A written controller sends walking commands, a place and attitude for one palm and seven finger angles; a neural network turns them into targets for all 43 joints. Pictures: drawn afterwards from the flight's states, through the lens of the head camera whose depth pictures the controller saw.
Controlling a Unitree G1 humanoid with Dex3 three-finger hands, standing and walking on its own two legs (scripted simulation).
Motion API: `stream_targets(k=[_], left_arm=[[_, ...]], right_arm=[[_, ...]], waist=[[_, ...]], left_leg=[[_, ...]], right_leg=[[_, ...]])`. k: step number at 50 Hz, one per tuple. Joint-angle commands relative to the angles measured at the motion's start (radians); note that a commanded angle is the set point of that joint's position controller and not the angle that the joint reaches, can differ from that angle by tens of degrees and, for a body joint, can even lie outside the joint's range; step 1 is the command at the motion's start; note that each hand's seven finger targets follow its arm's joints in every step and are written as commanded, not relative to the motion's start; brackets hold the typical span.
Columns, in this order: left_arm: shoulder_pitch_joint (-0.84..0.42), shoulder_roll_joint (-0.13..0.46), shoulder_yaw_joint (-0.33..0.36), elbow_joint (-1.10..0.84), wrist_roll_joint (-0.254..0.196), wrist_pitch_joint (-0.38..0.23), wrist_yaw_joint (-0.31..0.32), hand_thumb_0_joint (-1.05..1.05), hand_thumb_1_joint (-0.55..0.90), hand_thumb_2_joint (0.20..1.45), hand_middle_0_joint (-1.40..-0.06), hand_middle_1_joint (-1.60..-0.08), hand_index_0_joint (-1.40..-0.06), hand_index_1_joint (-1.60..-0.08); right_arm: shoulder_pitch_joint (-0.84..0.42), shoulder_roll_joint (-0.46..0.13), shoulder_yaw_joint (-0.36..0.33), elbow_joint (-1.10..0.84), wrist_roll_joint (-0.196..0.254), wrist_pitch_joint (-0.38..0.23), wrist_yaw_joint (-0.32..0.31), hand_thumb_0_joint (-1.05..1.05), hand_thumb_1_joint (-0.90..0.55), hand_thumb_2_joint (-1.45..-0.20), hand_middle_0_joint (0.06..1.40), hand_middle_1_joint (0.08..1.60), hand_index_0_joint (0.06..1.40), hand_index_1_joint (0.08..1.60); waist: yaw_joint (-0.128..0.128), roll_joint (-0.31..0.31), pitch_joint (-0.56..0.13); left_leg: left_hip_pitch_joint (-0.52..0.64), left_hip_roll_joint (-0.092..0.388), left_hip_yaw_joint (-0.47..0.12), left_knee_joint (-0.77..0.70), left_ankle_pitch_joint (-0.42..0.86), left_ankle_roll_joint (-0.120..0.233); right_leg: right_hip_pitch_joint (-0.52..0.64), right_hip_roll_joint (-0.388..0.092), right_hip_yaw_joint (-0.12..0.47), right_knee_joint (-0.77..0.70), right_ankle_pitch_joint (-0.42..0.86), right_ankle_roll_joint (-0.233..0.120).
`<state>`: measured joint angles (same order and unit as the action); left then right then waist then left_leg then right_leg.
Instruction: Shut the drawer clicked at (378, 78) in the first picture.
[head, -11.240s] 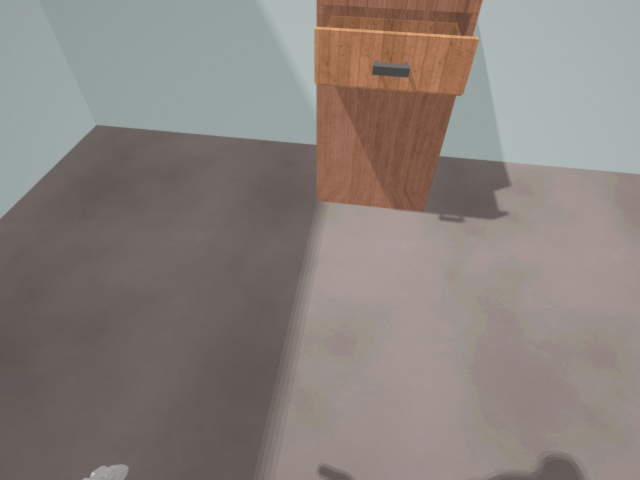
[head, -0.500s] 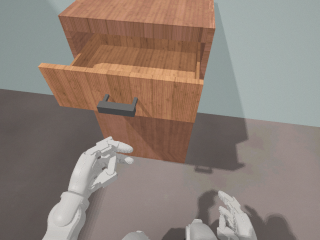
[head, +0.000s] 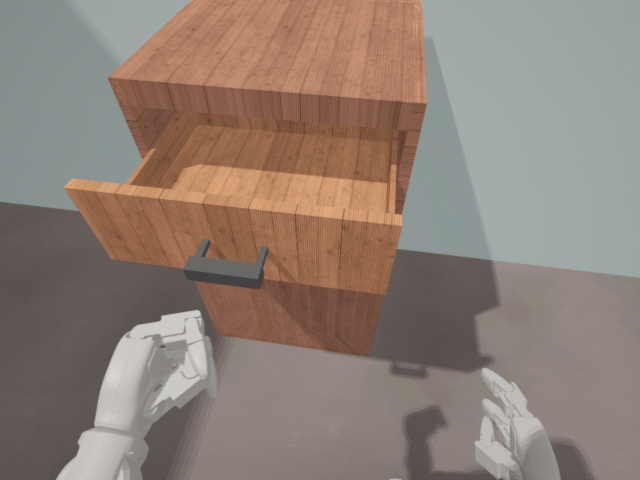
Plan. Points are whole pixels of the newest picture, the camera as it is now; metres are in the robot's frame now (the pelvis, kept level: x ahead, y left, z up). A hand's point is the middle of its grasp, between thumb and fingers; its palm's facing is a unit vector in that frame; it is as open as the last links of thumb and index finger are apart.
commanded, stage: raise the hand and make a fist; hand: left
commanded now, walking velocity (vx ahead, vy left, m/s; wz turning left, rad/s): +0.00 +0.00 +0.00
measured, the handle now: (229, 260) +0.40 +0.16 +0.04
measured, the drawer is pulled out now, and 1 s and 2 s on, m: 0.21 0.21 0.21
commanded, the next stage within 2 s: bring the fist close to the handle in 0.70 s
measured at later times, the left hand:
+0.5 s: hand (185, 354) +0.21 +0.15 +0.13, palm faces -0.06 -0.99 -0.09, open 3.3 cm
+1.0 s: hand (190, 353) +0.22 +0.15 +0.12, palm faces -0.07 -1.00 -0.06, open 3.3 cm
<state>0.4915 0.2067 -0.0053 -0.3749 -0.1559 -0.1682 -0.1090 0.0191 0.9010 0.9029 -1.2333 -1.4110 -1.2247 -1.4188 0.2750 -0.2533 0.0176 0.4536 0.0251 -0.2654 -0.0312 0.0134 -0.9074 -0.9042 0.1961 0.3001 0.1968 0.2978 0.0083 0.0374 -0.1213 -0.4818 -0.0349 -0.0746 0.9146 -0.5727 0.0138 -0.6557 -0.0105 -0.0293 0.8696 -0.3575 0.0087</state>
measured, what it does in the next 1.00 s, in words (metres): stands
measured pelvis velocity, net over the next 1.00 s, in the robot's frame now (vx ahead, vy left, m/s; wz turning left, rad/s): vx -0.02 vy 0.00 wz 0.00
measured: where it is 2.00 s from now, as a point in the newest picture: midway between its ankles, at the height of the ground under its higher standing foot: outside the picture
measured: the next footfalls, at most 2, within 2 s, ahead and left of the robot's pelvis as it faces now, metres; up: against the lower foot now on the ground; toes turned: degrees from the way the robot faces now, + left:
none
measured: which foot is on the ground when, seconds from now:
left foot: down 0.00-1.00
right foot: down 0.00-1.00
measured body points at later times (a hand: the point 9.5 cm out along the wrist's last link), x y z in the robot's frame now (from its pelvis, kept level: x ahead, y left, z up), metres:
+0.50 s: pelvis +0.00 -0.01 +0.02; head +0.00 -0.03 +0.47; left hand +0.21 +0.20 +0.14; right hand +0.18 -0.24 -0.05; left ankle -0.07 +0.11 -0.69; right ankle +0.05 -0.13 -0.69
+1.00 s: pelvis -0.02 +0.00 +0.02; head -0.02 -0.01 +0.47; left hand +0.22 +0.20 +0.12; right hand +0.16 -0.22 -0.05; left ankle -0.07 +0.11 -0.69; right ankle +0.05 -0.13 -0.69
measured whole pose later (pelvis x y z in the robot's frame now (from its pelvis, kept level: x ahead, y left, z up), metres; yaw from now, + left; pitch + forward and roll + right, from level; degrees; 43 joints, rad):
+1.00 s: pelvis -0.02 +0.00 +0.02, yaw +0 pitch +3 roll -1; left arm 0.28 0.22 0.08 -0.17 -0.21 -0.09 -0.19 0.02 0.90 0.90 -1.41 -1.60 -1.40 -1.60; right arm 0.28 -0.24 0.08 0.57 0.03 -0.32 -0.06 0.01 -0.90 -0.90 0.20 0.30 0.20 0.30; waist 0.01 0.04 -0.07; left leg -0.35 -0.04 -0.07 0.78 -0.49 0.01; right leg -0.52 -0.01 -0.02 0.75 -0.28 0.01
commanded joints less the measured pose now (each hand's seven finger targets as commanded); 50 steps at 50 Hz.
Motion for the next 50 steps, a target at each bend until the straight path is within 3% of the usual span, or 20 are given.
stream_targets(k=[1, 3, 5, 8, 11, 14, 15, 18, 20, 23, 26, 30, 32, 34, 39, 44, 49, 50], left_arm=[[-0.034, 0.064, 0.050, -0.220, -0.021, -0.026, -0.033, 0.000, 0.900, 0.900, -1.400, -1.600, -1.400, -1.600], [-0.070, 0.094, 0.074, -0.230, -0.025, -0.012, -0.036, 0.000, 0.900, 0.900, -1.400, -1.600, -1.400, -1.600], [-0.061, 0.106, 0.109, -0.236, -0.037, -0.002, -0.041, 0.000, 0.900, 0.900, -1.400, -1.600, -1.400, -1.600], [-0.124, 0.106, 0.113, -0.240, -0.055, 0.005, -0.046, 0.000, 0.900, 0.900, -1.400, -1.600, -1.400, -1.600], [-0.126, 0.119, 0.145, -0.229, -0.067, 0.012, -0.058, 0.000, 0.900, 0.900, -1.400, -1.600, -1.400, -1.600], [-0.164, 0.115, 0.136, -0.230, -0.075, 0.024, -0.074, 0.000, 0.900, 0.900, -1.400, -1.600, -1.400, -1.600], [-0.156, 0.138, 0.172, -0.202, -0.081, 0.033, -0.075, 0.000, 0.900, 0.900, -1.400, -1.600, -1.400, -1.600], [-0.177, 0.128, 0.164, -0.149, -0.089, 0.058, -0.090, 0.000, 0.900, 0.900, -1.400, -1.600, -1.400, -1.600], [-0.174, 0.148, 0.197, -0.139, -0.094, 0.060, -0.095, 0.000, 0.900, 0.900, -1.400, -1.600, -1.400, -1.600], [-0.171, 0.151, 0.207, -0.168, -0.100, 0.049, -0.094, 0.000, 0.900, 0.900, -1.400, -1.600, -1.400, -1.600], [-0.182, 0.138, 0.201, -0.157, -0.102, 0.028, -0.089, 0.000, 0.900, 0.900, -1.400, -1.600, -1.400, -1.600], [-0.227, 0.120, 0.161, -0.156, -0.089, 0.012, -0.083, 0.000, 0.900, 0.900, -1.400, -1.600, -1.400, -1.600], [-0.239, 0.132, 0.167, -0.132, -0.082, 0.015, -0.079, 0.000, 0.900, 0.900, -1.400, -1.600, -1.400, -1.600], [-0.263, 0.122, 0.150, -0.135, -0.076, 0.017, -0.077, 0.000, 0.900, 0.900, -1.400, -1.600, -1.400, -1.600], [-0.288, 0.126, 0.155, -0.127, -0.071, 0.024, -0.070, 0.000, 0.900, 0.900, -1.400, -1.600, -1.400, -1.600], [-0.329, 0.097, 0.134, -0.022, -0.069, 0.035, -0.074, 0.000, 0.900, 0.900, -1.400, -1.600, -1.400, -1.600], [-0.380, 0.117, 0.163, 0.005, -0.063, 0.003, -0.077, 0.000, 0.900, 0.900, -1.400, -1.600, -1.400, -1.600], [-0.377, 0.124, 0.172, 0.019, -0.065, -0.007, -0.078, 0.000, 0.900, 0.900, -1.400, -1.600, -1.400, -1.600]], right_arm=[[-0.040, -0.088, -0.028, -0.146, 0.009, -0.046, -0.012, 0.000, -0.900, -0.900, 0.200, 0.300, 0.200, 0.300], [-0.054, -0.091, -0.022, -0.143, 0.008, -0.046, -0.017, 0.000, -0.900, -0.900, 0.200, 0.300, 0.200, 0.300], [-0.053, -0.083, -0.019, -0.140, 0.010, -0.047, -0.019, 0.000, -0.900, -0.900, 0.200, 0.300, 0.200, 0.300], [-0.068, -0.083, -0.010, -0.128, 0.010, -0.053, -0.025, 0.000, -0.900, -0.900, 0.200, 0.300, 0.200, 0.300], [-0.068, -0.081, -0.006, -0.113, 0.012, -0.063, -0.028, 0.000, -0.900, -0.900, 0.200, 0.300, 0.200, 0.300], [-0.079, -0.082, -0.001, -0.099, 0.013, -0.073, -0.031, 0.000, -0.900, -0.900, 0.200, 0.300, 0.200, 0.300], [-0.080, -0.083, -0.003, -0.092, 0.015, -0.074, -0.035, 0.000, -0.900, -0.900, 0.200, 0.300, 0.200, 0.300], [-0.099, -0.091, 0.000, -0.085, 0.019, -0.077, -0.039, 0.000, -0.900, -0.900, 0.200, 0.300, 0.200, 0.300], [-0.092, -0.091, -0.004, -0.083, 0.020, -0.080, -0.042, 0.000, -0.900, -0.900, 0.200, 0.300, 0.200, 0.300], [-0.107, -0.089, -0.003, -0.085, 0.021, -0.092, -0.037, 0.000, -0.900, -0.900, 0.200, 0.300, 0.200, 0.300], [-0.096, -0.090, -0.004, -0.077, 0.018, -0.105, -0.037, 0.000, -0.900, -0.900, 0.200, 0.300, 0.200, 0.300], [-0.090, -0.095, -0.003, -0.069, 0.020, -0.121, -0.037, 0.000, -0.900, -0.900, 0.200, 0.300, 0.200, 0.300], [-0.086, -0.101, -0.005, -0.065, 0.020, -0.126, -0.041, 0.000, -0.900, -0.900, 0.200, 0.300, 0.200, 0.300], [-0.090, -0.101, -0.001, -0.064, 0.020, -0.127, -0.040, 0.000, -0.900, -0.900, 0.200, 0.300, 0.200, 0.300], [-0.092, -0.101, 0.001, -0.061, 0.017, -0.130, -0.040, 0.000, -0.900, -0.900, 0.200, 0.300, 0.200, 0.300], [-0.085, -0.107, 0.002, -0.049, 0.015, -0.119, -0.042, 0.000, -0.900, -0.900, 0.200, 0.300, 0.200, 0.300], [-0.077, -0.105, -0.002, -0.051, 0.008, -0.110, -0.039, 0.000, -0.900, -0.900, 0.200, 0.300, 0.200, 0.300], [-0.069, -0.105, -0.004, -0.050, 0.006, -0.109, -0.038, 0.000, -0.900, -0.900, 0.200, 0.300, 0.200, 0.300]], waist=[[-0.008, -0.025, -0.096], [-0.009, -0.039, -0.088], [0.004, -0.029, -0.132], [-0.008, -0.056, -0.103], [0.003, -0.043, -0.124], [-0.002, -0.053, -0.111], [0.006, -0.068, -0.099], [0.002, -0.063, -0.032], [0.012, -0.073, -0.057], [0.023, -0.023, -0.072], [0.019, -0.042, -0.060], [0.007, 0.003, -0.026], [0.006, -0.018, -0.010], [0.006, -0.001, -0.003], [0.011, -0.011, -0.026], [-0.004, -0.059, 0.014], [0.002, -0.011, -0.063], [0.001, -0.030, -0.077]], left_leg=[[-0.052, 0.023, 0.043, -0.164, 0.513, -0.010], [-0.050, 0.018, 0.042, -0.169, 0.472, -0.001], [-0.033, 0.016, 0.047, -0.179, 0.471, -0.002], [-0.026, 0.015, 0.041, -0.186, 0.452, 0.002], [-0.005, 0.016, 0.045, -0.201, 0.466, 0.003], [0.014, 0.016, 0.042, -0.219, 0.459, 0.007], [0.001, 0.016, 0.044, -0.229, 0.442, 0.006], [-0.011, 0.014, 0.046, -0.243, 0.383, 0.008], [-0.007, 0.012, 0.051, -0.254, 0.385, 0.008], [0.015, 0.012, 0.051, -0.264, 0.400, 0.004], [0.010, 0.012, 0.051, -0.274, 0.380, 0.003], [0.025, 0.014, 0.046, -0.285, 0.344, 0.003], [0.014, 0.015, 0.044, -0.290, 0.317, 0.002], [0.020, 0.016, 0.037, -0.302, 0.306, 0.002], [0.027, 0.019, 0.033, -0.310, 0.326, -0.001], [-0.004, 0.017, 0.034, -0.305, 0.296, -0.004], [-0.001, 0.013, 0.039, -0.285, 0.335, -0.012], [-0.008, 0.013, 0.040, -0.278, 0.348, -0.014]], right_leg=[[0.297, -0.008, -0.036, -0.104, 0.328, -0.019], [0.314, -0.006, -0.030, -0.114, 0.308, -0.022], [0.348, -0.011, -0.028, -0.126, 0.311, -0.019], [0.356, -0.010, -0.023, -0.144, 0.306, -0.018], [0.383, -0.014, -0.024, -0.158, 0.321, -0.016], [0.395, -0.016, -0.023, -0.180, 0.315, -0.014], [0.403, -0.017, -0.021, -0.191, 0.293, -0.013], [0.378, -0.015, -0.014, -0.221, 0.208, -0.014], [0.400, -0.018, -0.010, -0.233, 0.198, -0.011], [0.415, -0.016, -0.014, -0.227, 0.212, -0.017], [0.405, -0.015, -0.014, -0.238, 0.186, -0.013], [0.368, -0.013, -0.019, -0.246, 0.136, -0.016], [0.356, -0.011, -0.018, -0.252, 0.098, -0.014], [0.351, -0.010, -0.022, -0.253, 0.081, -0.018], [0.367, -0.007, -0.026, -0.245, 0.107, -0.019], [0.325, -0.002, -0.027, -0.245, 0.074, -0.015], [0.339, -0.006, -0.020, -0.217, 0.120, -0.022], [0.347, -0.006, -0.019, -0.210, 0.139, -0.021]])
